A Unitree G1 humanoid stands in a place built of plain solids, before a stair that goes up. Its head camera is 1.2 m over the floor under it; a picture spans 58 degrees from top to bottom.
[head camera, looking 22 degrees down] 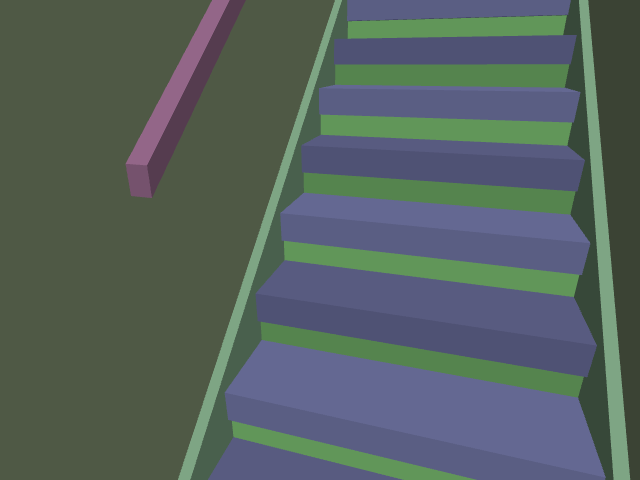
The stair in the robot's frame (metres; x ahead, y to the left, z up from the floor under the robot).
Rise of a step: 0.19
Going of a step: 0.22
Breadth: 0.92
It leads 17 degrees to the right of straight ahead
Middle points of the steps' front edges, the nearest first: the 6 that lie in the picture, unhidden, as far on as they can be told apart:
0.81 -0.18 0.37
1.03 -0.24 0.56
1.24 -0.31 0.74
1.46 -0.37 0.93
1.67 -0.44 1.12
1.88 -0.50 1.30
